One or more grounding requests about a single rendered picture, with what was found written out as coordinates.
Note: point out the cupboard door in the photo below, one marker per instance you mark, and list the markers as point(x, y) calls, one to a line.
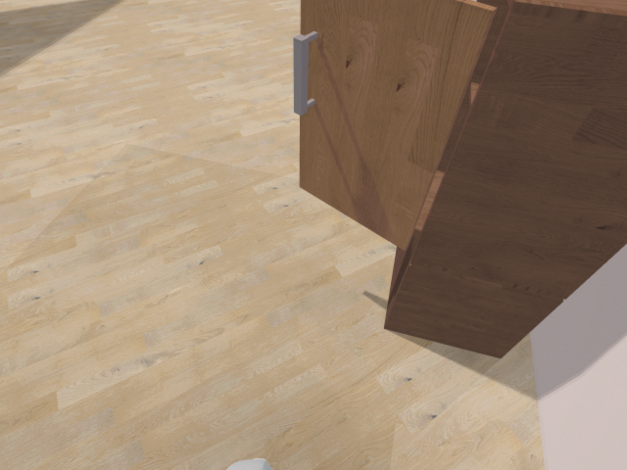
point(388, 78)

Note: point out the handle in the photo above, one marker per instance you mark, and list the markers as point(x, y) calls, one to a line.
point(301, 69)

